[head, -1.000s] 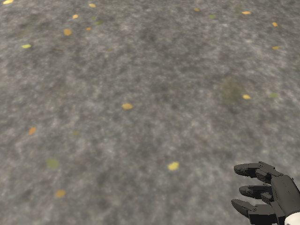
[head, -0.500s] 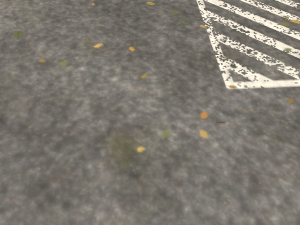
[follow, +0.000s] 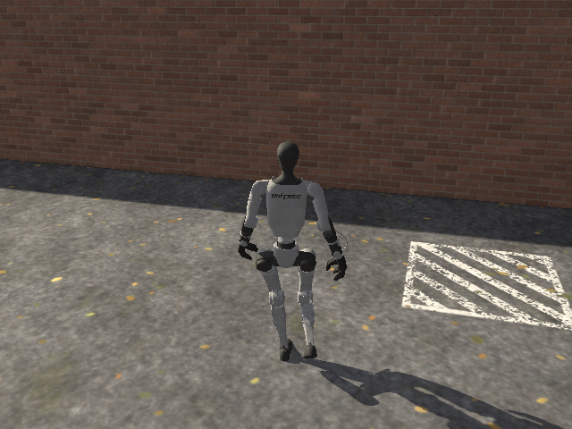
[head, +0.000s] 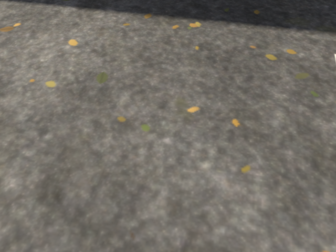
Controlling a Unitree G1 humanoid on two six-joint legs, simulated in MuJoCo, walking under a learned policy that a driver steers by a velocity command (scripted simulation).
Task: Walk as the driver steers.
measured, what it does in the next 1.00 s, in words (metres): walks ahead, turning left: right foot, then left foot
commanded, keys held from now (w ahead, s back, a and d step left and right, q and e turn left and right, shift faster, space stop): q+shift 0.72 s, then shift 0.28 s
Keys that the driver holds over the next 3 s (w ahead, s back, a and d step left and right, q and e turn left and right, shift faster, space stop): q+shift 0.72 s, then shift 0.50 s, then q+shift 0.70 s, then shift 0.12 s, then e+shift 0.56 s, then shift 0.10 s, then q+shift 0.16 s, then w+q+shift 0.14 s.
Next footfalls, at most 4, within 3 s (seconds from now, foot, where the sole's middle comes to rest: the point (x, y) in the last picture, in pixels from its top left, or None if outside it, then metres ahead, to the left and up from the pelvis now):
0.28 right None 0.48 -0.09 -0.76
0.70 left None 0.34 0.12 -0.76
1.08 right None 0.47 -0.03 -0.76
1.38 left None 0.29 0.07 -0.76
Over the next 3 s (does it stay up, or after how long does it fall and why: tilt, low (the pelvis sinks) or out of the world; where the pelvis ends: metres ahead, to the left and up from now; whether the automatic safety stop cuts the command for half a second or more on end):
stays up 0.37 -0.03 0.03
